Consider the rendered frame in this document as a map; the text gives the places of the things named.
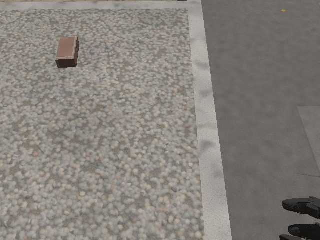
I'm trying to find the right robot hand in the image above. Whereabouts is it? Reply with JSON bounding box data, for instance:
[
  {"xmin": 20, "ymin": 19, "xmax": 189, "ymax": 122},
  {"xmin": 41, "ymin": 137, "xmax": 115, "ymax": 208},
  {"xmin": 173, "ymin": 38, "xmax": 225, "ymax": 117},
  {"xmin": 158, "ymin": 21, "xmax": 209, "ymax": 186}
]
[{"xmin": 279, "ymin": 196, "xmax": 320, "ymax": 240}]

